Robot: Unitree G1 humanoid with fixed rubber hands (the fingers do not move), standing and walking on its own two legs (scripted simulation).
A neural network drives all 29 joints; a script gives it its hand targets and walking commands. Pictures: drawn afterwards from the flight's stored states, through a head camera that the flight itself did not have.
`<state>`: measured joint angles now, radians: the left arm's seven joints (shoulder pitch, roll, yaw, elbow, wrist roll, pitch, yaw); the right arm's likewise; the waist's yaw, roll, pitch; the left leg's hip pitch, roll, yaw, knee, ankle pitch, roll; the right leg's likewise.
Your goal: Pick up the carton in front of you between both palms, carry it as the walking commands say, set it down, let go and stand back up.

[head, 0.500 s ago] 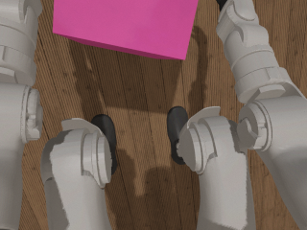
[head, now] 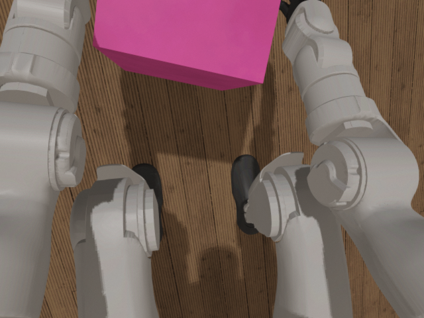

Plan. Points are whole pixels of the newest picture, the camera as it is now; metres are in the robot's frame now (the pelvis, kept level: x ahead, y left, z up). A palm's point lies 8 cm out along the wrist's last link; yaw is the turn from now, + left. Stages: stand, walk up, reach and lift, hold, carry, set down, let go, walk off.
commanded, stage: reach and lift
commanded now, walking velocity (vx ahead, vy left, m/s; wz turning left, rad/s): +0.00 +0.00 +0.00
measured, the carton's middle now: (188, 12) +0.54 +0.04 -0.24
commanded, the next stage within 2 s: none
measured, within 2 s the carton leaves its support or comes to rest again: leaves its support in 0.10 s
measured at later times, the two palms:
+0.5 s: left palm out of the picture +0.51 +0.20 -0.02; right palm out of the picture +0.51 -0.09 -0.01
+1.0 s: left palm out of the picture +0.47 +0.19 +0.12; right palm out of the picture +0.49 -0.10 +0.13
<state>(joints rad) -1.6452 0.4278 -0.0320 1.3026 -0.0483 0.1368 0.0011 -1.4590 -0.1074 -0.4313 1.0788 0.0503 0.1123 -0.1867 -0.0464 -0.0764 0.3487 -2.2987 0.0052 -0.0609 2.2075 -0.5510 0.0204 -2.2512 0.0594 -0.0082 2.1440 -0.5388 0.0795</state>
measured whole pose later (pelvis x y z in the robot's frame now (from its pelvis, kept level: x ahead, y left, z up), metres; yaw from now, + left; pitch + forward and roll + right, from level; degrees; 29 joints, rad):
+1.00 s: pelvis +0.02 -0.02 +0.17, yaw +6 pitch +40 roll -1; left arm -0.92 0.05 0.34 0.68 0.22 0.42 -0.03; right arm -0.84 0.14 -0.51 0.53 -0.18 0.36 -0.12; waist -0.02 -0.04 -0.21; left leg -1.83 -0.04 -0.06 1.62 -0.48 -0.03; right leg -1.81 0.07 0.06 1.62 -0.51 0.05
